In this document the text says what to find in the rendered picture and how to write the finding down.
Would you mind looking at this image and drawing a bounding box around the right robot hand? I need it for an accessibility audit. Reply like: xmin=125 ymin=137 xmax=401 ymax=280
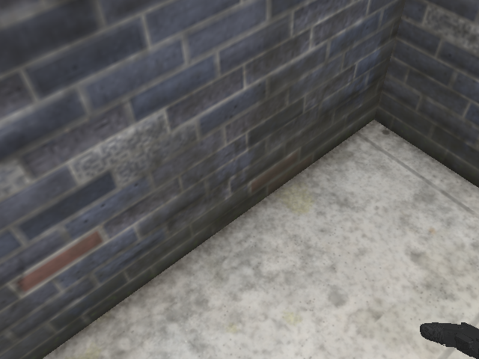
xmin=420 ymin=322 xmax=479 ymax=359

